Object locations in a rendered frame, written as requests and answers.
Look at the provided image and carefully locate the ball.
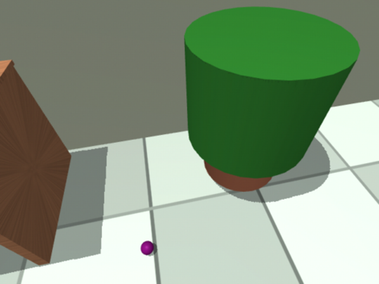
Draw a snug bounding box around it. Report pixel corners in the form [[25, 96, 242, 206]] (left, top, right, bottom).
[[141, 241, 154, 255]]

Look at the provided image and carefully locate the desk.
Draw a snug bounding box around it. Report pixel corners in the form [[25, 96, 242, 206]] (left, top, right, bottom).
[[0, 60, 71, 265]]

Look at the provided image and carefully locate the potted plant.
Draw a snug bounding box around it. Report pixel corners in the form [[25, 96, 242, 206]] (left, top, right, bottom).
[[184, 7, 360, 192]]

